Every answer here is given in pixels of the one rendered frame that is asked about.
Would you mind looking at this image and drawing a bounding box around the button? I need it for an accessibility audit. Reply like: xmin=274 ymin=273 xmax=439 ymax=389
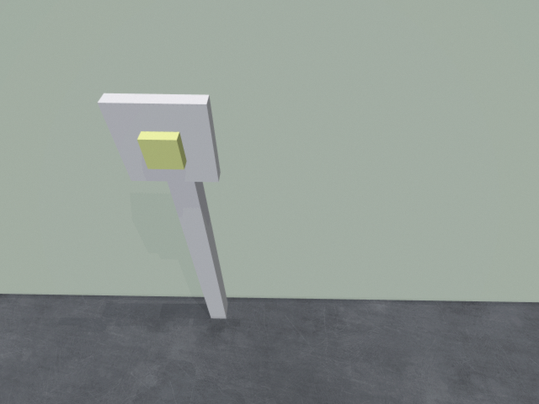
xmin=137 ymin=131 xmax=187 ymax=169

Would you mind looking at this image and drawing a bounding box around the panel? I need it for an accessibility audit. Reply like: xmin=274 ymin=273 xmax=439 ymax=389
xmin=98 ymin=93 xmax=228 ymax=319

